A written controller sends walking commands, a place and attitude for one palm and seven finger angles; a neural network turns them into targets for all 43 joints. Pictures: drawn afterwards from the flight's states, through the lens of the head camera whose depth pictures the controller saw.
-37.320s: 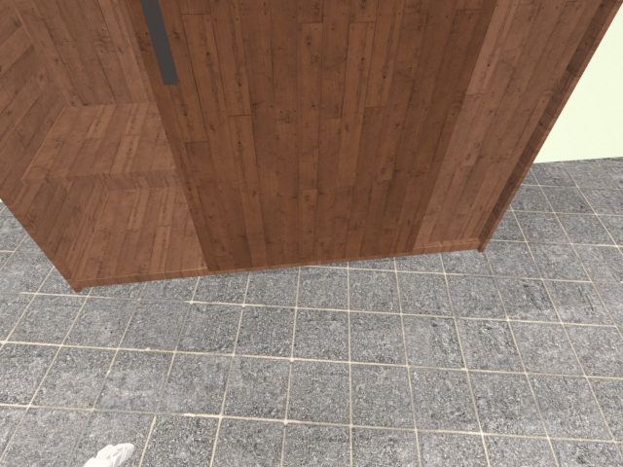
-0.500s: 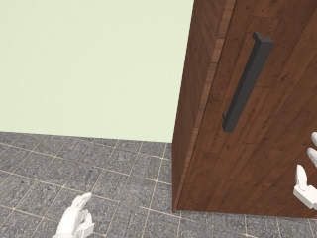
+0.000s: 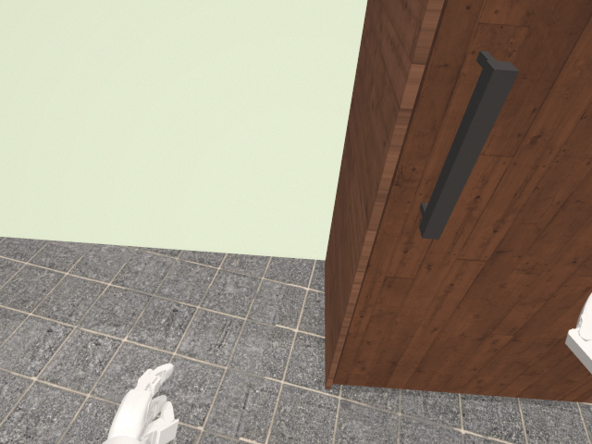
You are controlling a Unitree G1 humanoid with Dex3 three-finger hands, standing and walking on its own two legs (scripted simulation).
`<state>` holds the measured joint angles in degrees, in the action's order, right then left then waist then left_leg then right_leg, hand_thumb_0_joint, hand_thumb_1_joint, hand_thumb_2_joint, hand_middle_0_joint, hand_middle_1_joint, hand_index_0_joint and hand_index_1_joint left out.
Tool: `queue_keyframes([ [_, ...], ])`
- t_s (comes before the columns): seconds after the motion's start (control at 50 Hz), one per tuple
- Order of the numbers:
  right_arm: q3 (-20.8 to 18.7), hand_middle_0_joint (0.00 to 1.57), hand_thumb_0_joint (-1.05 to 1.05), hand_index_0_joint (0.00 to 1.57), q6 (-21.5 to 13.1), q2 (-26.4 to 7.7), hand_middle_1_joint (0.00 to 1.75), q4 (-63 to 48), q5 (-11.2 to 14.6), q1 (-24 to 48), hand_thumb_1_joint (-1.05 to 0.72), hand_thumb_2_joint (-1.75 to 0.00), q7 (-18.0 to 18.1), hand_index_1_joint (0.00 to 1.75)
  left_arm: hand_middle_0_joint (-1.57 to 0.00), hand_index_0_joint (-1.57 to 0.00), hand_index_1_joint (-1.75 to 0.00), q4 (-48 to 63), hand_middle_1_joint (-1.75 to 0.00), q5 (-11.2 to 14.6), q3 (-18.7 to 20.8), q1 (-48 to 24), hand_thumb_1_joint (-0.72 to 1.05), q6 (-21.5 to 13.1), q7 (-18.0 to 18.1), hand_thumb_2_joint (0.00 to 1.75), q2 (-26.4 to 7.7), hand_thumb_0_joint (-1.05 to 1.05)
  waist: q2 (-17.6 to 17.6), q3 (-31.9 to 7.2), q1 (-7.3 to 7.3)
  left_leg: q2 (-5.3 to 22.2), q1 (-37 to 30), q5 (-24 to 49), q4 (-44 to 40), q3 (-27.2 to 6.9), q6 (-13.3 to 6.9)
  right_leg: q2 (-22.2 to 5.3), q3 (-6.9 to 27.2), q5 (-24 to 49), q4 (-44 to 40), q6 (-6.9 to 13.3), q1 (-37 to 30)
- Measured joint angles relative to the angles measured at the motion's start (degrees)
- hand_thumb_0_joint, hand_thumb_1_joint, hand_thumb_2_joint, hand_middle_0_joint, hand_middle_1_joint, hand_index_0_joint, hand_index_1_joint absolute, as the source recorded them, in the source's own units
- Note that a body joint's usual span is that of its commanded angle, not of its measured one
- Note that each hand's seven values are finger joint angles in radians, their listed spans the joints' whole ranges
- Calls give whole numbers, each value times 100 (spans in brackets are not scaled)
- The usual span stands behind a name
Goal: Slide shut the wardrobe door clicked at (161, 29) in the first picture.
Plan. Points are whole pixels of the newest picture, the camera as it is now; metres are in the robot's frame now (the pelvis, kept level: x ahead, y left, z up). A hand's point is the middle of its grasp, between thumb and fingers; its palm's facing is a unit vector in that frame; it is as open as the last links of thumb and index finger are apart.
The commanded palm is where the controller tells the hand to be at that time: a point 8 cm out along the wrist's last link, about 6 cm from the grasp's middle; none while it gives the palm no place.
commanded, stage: step back with the hand held close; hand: right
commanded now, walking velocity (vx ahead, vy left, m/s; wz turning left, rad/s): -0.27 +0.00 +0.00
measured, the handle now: (453, 155) +0.45 -0.22 +0.20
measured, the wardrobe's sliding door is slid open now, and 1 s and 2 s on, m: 0.00 0.00 0.00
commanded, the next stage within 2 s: stop stepping back and stand still in 1.20 s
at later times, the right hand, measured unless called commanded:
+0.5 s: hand out of the picture +0.16 -0.31 +0.16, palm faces +0.41 +0.78 -0.47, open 7.4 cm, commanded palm +0.10 -0.34 +0.17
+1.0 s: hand out of the picture +0.07 -0.32 +0.15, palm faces +0.43 +0.82 -0.38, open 7.4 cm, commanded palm +0.01 -0.36 +0.17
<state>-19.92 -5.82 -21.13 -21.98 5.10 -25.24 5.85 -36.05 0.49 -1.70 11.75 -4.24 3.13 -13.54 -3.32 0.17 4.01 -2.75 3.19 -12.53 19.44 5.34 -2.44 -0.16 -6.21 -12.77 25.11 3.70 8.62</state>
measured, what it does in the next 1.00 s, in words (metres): shifts its weight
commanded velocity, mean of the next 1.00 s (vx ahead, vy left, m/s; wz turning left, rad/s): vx -0.31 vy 0.00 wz -0.01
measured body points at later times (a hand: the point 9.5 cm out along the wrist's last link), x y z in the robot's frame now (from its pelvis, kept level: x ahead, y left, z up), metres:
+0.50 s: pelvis -0.04 -0.04 -0.01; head -0.03 -0.06 +0.43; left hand +0.14 +0.20 -0.08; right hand +0.13 -0.35 +0.18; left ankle -0.03 +0.10 -0.74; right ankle +0.02 -0.07 -0.74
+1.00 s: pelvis -0.12 -0.06 -0.02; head -0.12 -0.10 +0.43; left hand +0.07 +0.18 -0.07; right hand +0.04 -0.36 +0.17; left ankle -0.10 +0.10 -0.74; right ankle +0.00 -0.08 -0.74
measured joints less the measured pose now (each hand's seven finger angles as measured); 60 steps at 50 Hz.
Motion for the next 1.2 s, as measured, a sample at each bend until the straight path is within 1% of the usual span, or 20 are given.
queue_keyframes([
  [0.1, -157, 21, 1, 21, -277, -55, 30, -64, -96, -13, -89, -90, 53, 31, -20, -20, -30, 196, -30, -6, 40, -108, 91, 201, -10, 89, -53, 1, 28, 10, -91, -36, 411, 106, 47, -111, 39, -59, -115, 13, 95, 36, 388],
  [0.18, 3, 21, 1, 21, -243, -35, 30, -129, -127, -230, -89, -90, 25, 31, -20, -20, -30, 373, -30, 19, 110, -159, 91, 354, 29, 89, -106, 1, 61, 75, -217, 48, 714, 81, 258, -225, 121, 10, -244, 67, 61, 118, 547],
  [0.3, -122, 21, 1, 21, -231, -383, 30, -554, -128, -563, -89, -89, 14, 31, -20, -20, -29, 576, -30, 38, 144, -107, 91, 504, 103, 89, -34, 1, 271, 174, -327, 148, 1046, 0, 617, -287, 201, 84, -325, 62, 216, 232, 775],
  [0.42, -464, 21, 1, 21, -399, -577, 30, -838, -150, -556, -88, -89, 86, 31, -20, -20, -29, 626, -30, 16, 128, -5, 91, 396, 108, 89, 25, 1, 411, 174, -315, 230, 1309, -73, 1050, -427, 290, 196, -305, 62, 446, 358, 983],
  [0.52, -508, 21, 1, 21, -530, -387, 30, -642, -254, -409, -89, -89, 105, 31, -20, -20, -30, 535, -30, -10, 120, 75, 91, 230, 96, 89, 41, 1, 316, 72, -309, 210, 1342, -378, 1474, -651, 267, 303, -153, 91, 643, 460, 1188],
  [0.62, -493, 21, 1, 21, -595, -146, 30, -497, -297, -315, -89, -90, 110, 31, -20, -20, -30, 434, -30, -26, 63, 10, 91, 135, 86, 89, 104, 1, 293, 123, -177, 179, 1339, -368, 1312, -713, 363, 297, -108, 207, 713, 448, 1376],
  [0.74, -326, 21, 1, 21, -677, -87, 30, -663, -380, -114, -89, -90, 67, 31, -20, -20, -30, 427, -30, -72, 30, -21, 91, -14, 72, 89, 175, 1, 342, 213, -135, 90, 1250, -441, 1496, -749, 202, 330, 15, 490, 571, 463, 1458],
  [0.78, -374, 21, 1, 21, -743, -135, 30, -724, -380, -134, -89, -90, 62, 31, -20, -20, -30, 437, -30, -85, 31, -40, 91, -27, 48, 89, 188, 1, 350, 137, -128, 65, 1123, -665, 1405, -751, 148, 316, 21, 545, 556, 415, 1568],
  [0.82, -446, 21, 1, 21, -817, -166, 30, -752, -345, -156, -88, -90, 65, 31, -20, -20, -30, 436, -30, -98, 54, -125, 91, -21, 27, 89, 178, 1, 287, 127, -119, 3, 1131, -600, 1228, -765, 222, 238, 17, 611, 536, 356, 1673],
  [0.86, -465, 21, 1, 21, -870, -224, 30, -761, -288, -177, -89, -90, 80, 31, -20, -20, -30, 406, -30, -90, 89, -194, 91, -11, 3, 89, 183, 1, 262, 147, -134, -33, 1168, -383, 1101, -763, 276, 192, 33, 590, 511, 206, 1737],
  [0.94, -361, 21, 1, 21, -959, -279, 30, -813, -276, -228, -89, -90, 116, 31, -20, -20, -30, 290, -30, -64, 146, -186, 91, 3, -33, 89, 158, 1, 332, 100, -162, -50, 1223, -188, 977, -799, 379, 201, 138, -226, 926, -223, 1972],
  [0.98, -310, 21, 1, 21, -972, -296, 30, -847, -315, -253, -89, -90, 134, 31, -20, -20, -30, 237, -30, -50, 165, -133, 91, 36, -37, 89, 137, 1, 399, 63, -206, -64, 1245, -154, 1014, -843, 466, 196, 231, -119, 990, -282, 1922],
  [1.02, -293, 21, 1, 21, -934, -360, 30, -879, -334, -179, -88, -90, 124, 31, -20, -20, -30, 252, -30, -45, 185, -81, 91, 54, 4, 89, 87, 1, 411, 83, -304, -96, 1307, -188, 1158, -806, 505, 162, 212, 794, 749, -40, 1866],
  [1.06, -350, 21, 1, 21, -923, -433, 30, -799, -368, 6, -88, -90, 82, 31, -20, -20, -30, 222, -30, -60, 238, -128, 91, 10, 52, 89, 82, 1, 412, 194, -357, -185, 1567, -640, 1941, -849, 412, 167, 190, 978, 691, 506, 1865],
  [1.08, -402, 21, 1, 21, -926, -459, 30, -724, -399, 87, -88, -90, 52, 31, -20, -20, -30, 198, -30, -87, 263, -156, 91, -18, 59, 89, 94, 1, 379, 237, -382, -285, 1708, -867, 2575, -873, 358, 146, 208, 974, 616, 624, 1858],
  [1.1, -460, 21, 1, 21, -917, -494, 30, -662, -402, 132, -88, -90, 25, 31, -20, -20, -30, 184, -30, -116, 279, -161, 91, -35, 52, 89, 113, 1, 326, 246, -417, -395, 1790, -1033, 3140, -854, 305, 109, 251, 1014, 494, 608, 1858],
  [1.12, -517, 21, 1, 21, -891, -542, 30, -642, -380, 143, -88, -90, 8, 31, -20, -20, -30, 170, -30, -147, 291, -145, 91, -48, 29, 89, 148, 1, 294, 230, -438, -479, 1798, -1174, 3553, -802, 251, 54, 275, 1109, 310, 406, 1849],
  [1.16, -565, 21, 1, 21, -825, -606, 30, -745, -291, 94, -88, -90, 11, 31, -20, -20, -29, 143, -30, -160, 310, -54, 91, -69, -56, 89, 224, 1, 281, 134, -432, -529, 1576, -1464, 3767, -582, 148, -55, 212, 1314, -204, -164, 1795],
  [1.18, -555, 21, 1, 21, -815, -600, 30, -848, -250, 23, -88, -90, 26, 31, -20, -20, -29, 137, -30, -137, 319, 9, 91, -93, -97, 89, 242, 1, 257, 49, -421, -529, 1381, -1590, 3592, -420, 106, -94, 146, 1343, -474, -266, 1781],
  [1.2, -543, 21, 1, 21, -830, -581, 30, -967, -210, -88, -88, -90, 43, 31, -20, -20, -29, 139, -30, -103, 323, 71, 91, -133, -126, 89, 249, 1, 219, -48, -406, -527, 1161, -1690, 3297, -256, 76, -113, 80, 1336, -713, -257, 1793],
])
